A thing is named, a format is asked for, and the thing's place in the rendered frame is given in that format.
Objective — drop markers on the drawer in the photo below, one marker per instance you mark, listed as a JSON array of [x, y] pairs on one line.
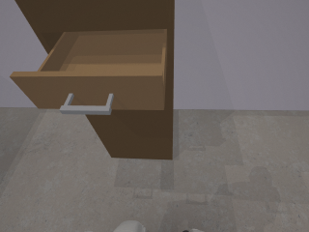
[[130, 64]]

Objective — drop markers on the cabinet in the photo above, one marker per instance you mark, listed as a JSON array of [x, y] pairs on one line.
[[125, 133]]

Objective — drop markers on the handle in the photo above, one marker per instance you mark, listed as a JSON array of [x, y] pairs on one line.
[[86, 109]]

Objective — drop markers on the robot left thigh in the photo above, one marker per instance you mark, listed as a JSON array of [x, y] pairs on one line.
[[130, 226]]

